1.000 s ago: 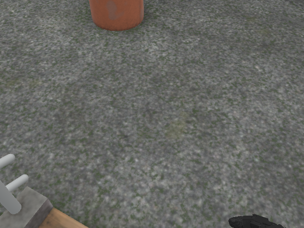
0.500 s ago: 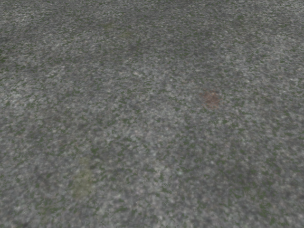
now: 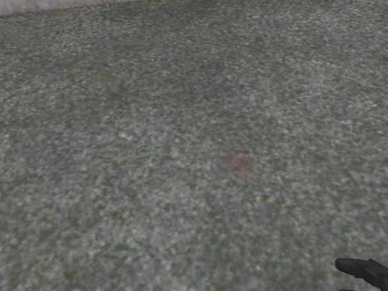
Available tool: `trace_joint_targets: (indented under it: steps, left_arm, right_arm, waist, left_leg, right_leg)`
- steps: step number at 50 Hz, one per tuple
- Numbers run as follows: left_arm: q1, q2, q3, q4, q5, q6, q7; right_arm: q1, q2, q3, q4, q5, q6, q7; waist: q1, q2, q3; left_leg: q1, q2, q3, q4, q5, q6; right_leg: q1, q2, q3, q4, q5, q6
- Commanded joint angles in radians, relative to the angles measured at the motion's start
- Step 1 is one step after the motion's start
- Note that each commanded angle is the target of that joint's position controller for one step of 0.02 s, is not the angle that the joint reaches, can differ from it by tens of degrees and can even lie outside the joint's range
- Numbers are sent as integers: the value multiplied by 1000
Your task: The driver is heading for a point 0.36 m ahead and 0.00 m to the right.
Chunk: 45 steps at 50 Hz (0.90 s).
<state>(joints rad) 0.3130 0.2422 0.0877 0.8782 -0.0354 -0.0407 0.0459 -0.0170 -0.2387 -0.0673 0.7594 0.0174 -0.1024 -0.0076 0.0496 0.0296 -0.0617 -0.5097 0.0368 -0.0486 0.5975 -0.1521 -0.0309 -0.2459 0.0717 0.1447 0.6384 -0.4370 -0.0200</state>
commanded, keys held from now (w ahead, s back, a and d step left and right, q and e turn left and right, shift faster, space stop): no key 1.00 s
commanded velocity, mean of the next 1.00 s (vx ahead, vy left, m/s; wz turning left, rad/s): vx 0.11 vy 0.00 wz -0.11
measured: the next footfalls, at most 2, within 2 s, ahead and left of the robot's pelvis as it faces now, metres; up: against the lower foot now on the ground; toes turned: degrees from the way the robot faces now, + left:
right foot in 0.38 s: +0.20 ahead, -0.11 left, +0.00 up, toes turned -3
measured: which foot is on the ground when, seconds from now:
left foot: down 0.00-1.00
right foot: down 0.00-0.00, up 0.02-0.36, down 0.38-1.00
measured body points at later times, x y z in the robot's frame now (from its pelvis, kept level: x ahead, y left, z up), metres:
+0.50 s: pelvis +0.13 +0.01 +0.02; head +0.15 +0.00 +0.47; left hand +0.29 +0.23 -0.10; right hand +0.18 -0.25 -0.12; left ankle +0.11 +0.13 -0.72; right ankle +0.16 -0.11 -0.72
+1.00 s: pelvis +0.13 -0.01 +0.02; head +0.15 -0.01 +0.47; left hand +0.28 +0.23 -0.11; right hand +0.17 -0.27 -0.13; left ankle +0.11 +0.13 -0.72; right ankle +0.16 -0.11 -0.72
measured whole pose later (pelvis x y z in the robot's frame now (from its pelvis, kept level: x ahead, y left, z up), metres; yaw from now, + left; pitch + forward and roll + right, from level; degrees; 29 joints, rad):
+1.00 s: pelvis +0.13 -0.01 +0.02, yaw -4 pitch -1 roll +0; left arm 0.07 0.20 0.06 0.98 -0.01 0.02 0.04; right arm 0.17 -0.22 -0.06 1.07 0.00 0.01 -0.04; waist -0.03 0.00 0.05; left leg -0.14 0.04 0.04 0.47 -0.31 -0.02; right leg -0.27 0.02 0.01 0.49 -0.21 -0.03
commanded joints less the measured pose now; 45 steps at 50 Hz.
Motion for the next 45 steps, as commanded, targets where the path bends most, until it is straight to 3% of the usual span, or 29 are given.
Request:
trace_joint_targets:
  steps: [1, 2, 3, 4, 6, 7, 9, 11, 13, 16, 18, 19, 20, 21, 22, 23, 26, 33, 45]
  left_arm:
    - [113, -84, -20, -82, -9, -34, -4]
    - [147, 23, 0, -58, -23, -38, -10]
    - [31, 100, 21, -65, -18, -28, -7]
    - [-54, 104, 25, -86, 2, -16, 1]
    - [-34, 97, 35, -81, 24, 6, 5]
    - [-27, 76, 33, -73, 26, 11, 1]
    - [-47, 16, 17, -74, 23, 11, -4]
    - [-98, -19, -1, -79, 28, 10, -9]
    - [-126, -7, -4, -77, 27, 16, -13]
    - [-151, 15, -1, -70, 27, 29, -13]
    - [-145, 21, 2, -56, 32, 28, -15]
    - [-136, 43, 8, -51, 39, 28, -12]
    - [-137, 88, 17, -59, 43, 29, -7]
    - [-162, 84, 16, -44, 30, 36, -5]
    - [-190, 37, 9, -51, 25, 44, -8]
    - [-214, 15, 3, -55, 23, 50, -8]
    - [-242, 46, 6, -52, 37, 40, -18]
    - [-241, 45, 2, -6, 31, 41, -7]
    - [-274, 60, -6, 42, 28, 53, -2]
  right_arm:
    - [373, -266, -81, 73, -56, -15, 16]
    - [389, -208, -73, 69, -40, -21, 28]
    - [307, -133, -54, 44, -34, -26, 28]
    - [217, -104, -41, 29, -35, -17, 27]
    - [123, -53, -24, 35, -26, -6, 20]
    - [129, -36, -16, 50, -31, -4, 15]
    - [152, -49, -15, 79, -36, -3, 3]
    - [163, -91, -24, 99, -22, 3, -13]
    - [177, -111, -29, 119, -12, 8, -23]
    - [192, -101, -24, 147, 0, 17, -24]
    - [206, -85, -18, 162, 10, 25, -24]
    - [236, -72, -15, 171, 4, 29, -23]
    - [287, -45, -9, 177, -13, 28, -19]
    - [347, -13, -1, 191, -19, 27, -16]
    - [308, -21, -1, 196, -16, 34, -17]
    - [259, -41, -3, 189, -12, 46, -16]
    - [240, -66, -7, 200, -24, 80, -23]
    - [215, -71, -9, 232, -16, 88, -23]
    - [204, -85, -7, 275, -17, 102, -32]
  waist:
    - [-85, 342, -111]
    - [-96, 348, -157]
    - [-116, 202, -54]
    - [-98, 96, -18]
    - [-26, 87, -33]
    - [-17, 92, -44]
    - [-10, 84, -65]
    - [-23, 86, -100]
    - [-35, 101, -115]
    - [-40, 96, -88]
    - [-28, 77, -65]
    - [-38, 56, -71]
    - [-78, -34, -101]
    - [-125, -144, -111]
    - [-106, -149, -71]
    - [-99, -127, -23]
    - [-92, -93, 11]
    - [-85, -56, -18]
    - [-86, -40, 29]
  left_leg:
    - [635, 355, -547, -194, 90, 207]
    - [684, 416, -787, -299, -112, 285]
    - [591, 372, -638, -276, -53, 268]
    - [465, 312, -457, -252, 116, 238]
    - [321, 234, -253, -237, 377, 201]
    - [292, 203, -181, -242, 481, 194]
    - [278, 186, -101, -253, 662, 205]
    - [273, 180, -43, -265, 696, 205]
    - [284, 184, -26, -276, 650, 210]
    - [298, 190, -37, -282, 477, 206]
    - [292, 155, -34, -252, 306, 169]
    - [273, 129, -30, -228, 209, 135]
    - [198, 71, 8, -169, 89, 95]
    - [164, 18, 53, -179, -74, 62]
    - [199, 8, 80, -180, -114, 42]
    - [214, 6, 85, -185, -95, 35]
    - [239, 20, 76, -182, -39, 43]
    - [289, 25, 74, -171, 38, 36]
    - [304, 27, 73, -197, -23, 36]
  right_leg:
    - [-503, 83, 25, 551, -179, -43]
    - [-652, 42, 88, 709, -178, -38]
    - [-690, 13, 95, 761, -81, -40]
    - [-643, -19, 67, 720, 19, -38]
    - [-483, -87, 39, 575, 81, -14]
    - [-424, -92, -3, 511, 101, -3]
    - [-348, -90, -56, 328, 155, 16]
    - [-240, -94, -87, 152, 234, 32]
    - [-168, -87, -105, 53, 289, 40]
    - [-100, -82, -120, -79, 323, 22]
    - [-6, -73, -134, -232, 405, -13]
    - [70, -109, -96, -256, 491, -33]
    - [200, -189, -25, -203, 703, -73]
    - [223, -221, 6, -191, 642, -130]
    - [139, -207, 16, -221, 470, -129]
    - [83, -189, 12, -244, 408, -115]
    - [59, -162, -15, -224, 500, -90]
    - [124, -153, -34, -179, 648, -97]
    - [91, -132, -57, -210, 467, -78]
